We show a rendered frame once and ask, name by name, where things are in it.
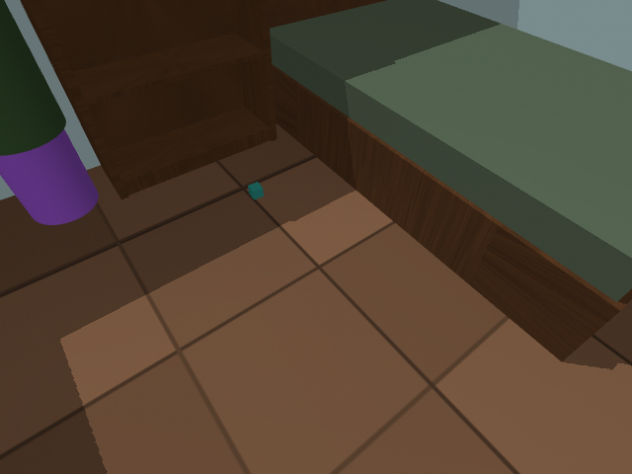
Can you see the cube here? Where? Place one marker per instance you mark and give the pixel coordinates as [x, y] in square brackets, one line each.
[256, 190]

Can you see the bed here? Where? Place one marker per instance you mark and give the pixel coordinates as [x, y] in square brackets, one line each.
[507, 156]

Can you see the potted plant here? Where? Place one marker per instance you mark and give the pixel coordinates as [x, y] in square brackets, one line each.
[37, 159]

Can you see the bookshelf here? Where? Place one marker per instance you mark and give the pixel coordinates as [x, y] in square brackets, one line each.
[162, 87]

